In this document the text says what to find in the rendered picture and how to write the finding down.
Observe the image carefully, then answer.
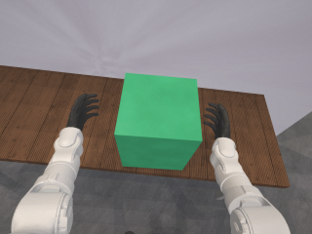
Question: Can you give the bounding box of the table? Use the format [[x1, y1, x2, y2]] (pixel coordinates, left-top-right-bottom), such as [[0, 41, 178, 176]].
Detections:
[[0, 65, 291, 200]]

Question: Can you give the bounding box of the right robot forearm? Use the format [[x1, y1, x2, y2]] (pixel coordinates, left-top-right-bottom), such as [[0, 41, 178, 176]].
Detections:
[[210, 137, 291, 234]]

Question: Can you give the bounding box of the right robot hand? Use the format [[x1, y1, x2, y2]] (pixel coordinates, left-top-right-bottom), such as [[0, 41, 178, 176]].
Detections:
[[203, 102, 231, 140]]

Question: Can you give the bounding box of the left robot hand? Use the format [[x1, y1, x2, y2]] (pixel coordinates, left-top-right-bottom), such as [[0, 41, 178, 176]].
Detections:
[[66, 93, 99, 132]]

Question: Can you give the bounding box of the carton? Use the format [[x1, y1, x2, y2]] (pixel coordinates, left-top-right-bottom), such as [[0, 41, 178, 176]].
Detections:
[[114, 72, 203, 171]]

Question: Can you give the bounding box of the robot right upper arm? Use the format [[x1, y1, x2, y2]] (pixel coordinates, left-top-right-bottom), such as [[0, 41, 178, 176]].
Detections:
[[230, 206, 290, 234]]

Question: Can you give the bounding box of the left robot forearm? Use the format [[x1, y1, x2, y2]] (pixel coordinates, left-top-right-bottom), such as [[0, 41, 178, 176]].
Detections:
[[11, 127, 84, 233]]

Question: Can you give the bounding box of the robot left upper arm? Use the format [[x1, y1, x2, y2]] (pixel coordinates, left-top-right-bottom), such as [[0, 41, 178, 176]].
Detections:
[[9, 192, 73, 234]]

